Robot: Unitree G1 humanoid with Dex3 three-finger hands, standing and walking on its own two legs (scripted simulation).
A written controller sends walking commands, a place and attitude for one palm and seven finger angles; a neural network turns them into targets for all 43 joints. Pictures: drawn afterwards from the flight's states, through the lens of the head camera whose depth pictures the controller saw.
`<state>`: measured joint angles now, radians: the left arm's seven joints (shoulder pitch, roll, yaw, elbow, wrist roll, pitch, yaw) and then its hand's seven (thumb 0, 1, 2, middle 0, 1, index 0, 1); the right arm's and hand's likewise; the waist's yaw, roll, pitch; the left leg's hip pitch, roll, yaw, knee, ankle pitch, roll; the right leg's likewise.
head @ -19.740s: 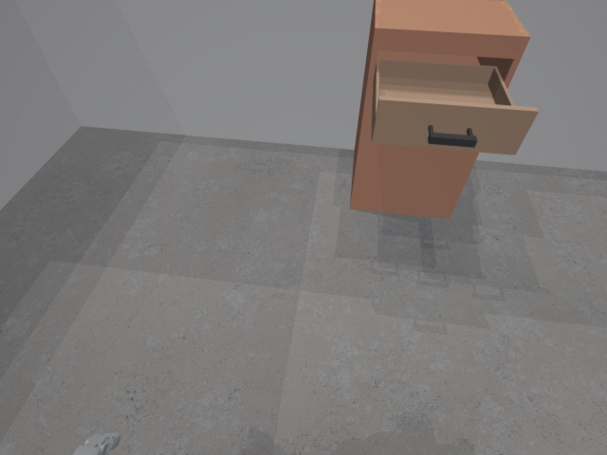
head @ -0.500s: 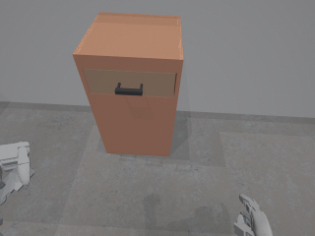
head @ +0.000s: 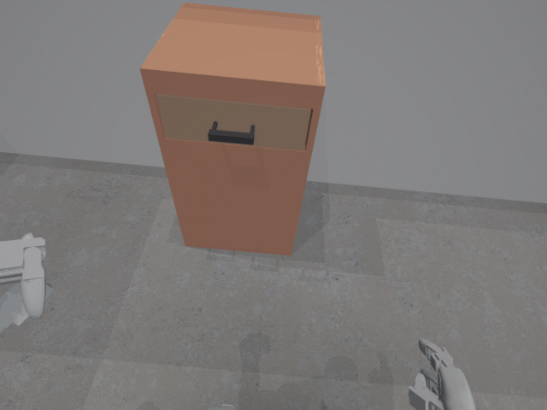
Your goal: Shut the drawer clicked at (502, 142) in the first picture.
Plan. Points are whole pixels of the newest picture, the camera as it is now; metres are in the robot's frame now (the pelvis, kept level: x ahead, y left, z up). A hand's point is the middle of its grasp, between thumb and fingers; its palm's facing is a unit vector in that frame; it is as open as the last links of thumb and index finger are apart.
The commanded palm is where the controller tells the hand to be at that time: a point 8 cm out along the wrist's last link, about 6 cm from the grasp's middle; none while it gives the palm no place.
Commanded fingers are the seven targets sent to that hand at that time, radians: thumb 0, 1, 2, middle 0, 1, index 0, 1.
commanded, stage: step back with the hand held close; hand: left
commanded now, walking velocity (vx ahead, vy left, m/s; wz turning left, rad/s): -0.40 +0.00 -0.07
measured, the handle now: (232, 132) +0.80 +0.13 -0.10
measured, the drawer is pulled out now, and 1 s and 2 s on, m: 0.00 0.00 0.00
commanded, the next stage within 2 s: stop stepping back and stand still in 0.20 s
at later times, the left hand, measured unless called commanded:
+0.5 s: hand out of the picture +0.09 +0.21 +0.18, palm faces +0.19 -0.86 -0.47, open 3.2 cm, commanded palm +0.05 +0.27 +0.19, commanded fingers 0.00 0.90 0.90 -1.40 -1.60 -1.40 -1.60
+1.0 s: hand out of the picture +0.05 +0.31 +0.17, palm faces +0.41 -0.84 -0.35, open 3.2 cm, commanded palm -0.01 +0.33 +0.19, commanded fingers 0.00 0.90 0.90 -1.40 -1.60 -1.40 -1.60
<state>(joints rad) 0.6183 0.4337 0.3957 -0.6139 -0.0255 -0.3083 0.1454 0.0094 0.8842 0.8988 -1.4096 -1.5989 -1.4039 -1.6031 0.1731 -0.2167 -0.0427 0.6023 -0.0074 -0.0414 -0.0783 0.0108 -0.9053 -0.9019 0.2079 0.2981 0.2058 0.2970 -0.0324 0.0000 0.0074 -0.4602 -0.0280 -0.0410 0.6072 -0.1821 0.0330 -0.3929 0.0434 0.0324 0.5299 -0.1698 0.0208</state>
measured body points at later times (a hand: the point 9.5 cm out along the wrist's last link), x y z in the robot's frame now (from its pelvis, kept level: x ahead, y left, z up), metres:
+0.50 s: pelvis -0.11 +0.00 +0.00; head -0.12 +0.03 +0.45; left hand +0.07 +0.26 +0.21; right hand +0.01 -0.26 -0.08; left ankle +0.07 +0.08 -0.72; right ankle -0.21 -0.13 -0.72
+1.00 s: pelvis -0.16 +0.06 +0.00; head -0.17 +0.09 +0.45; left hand +0.02 +0.35 +0.19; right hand -0.02 -0.18 -0.08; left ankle -0.12 +0.17 -0.73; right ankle -0.18 -0.06 -0.72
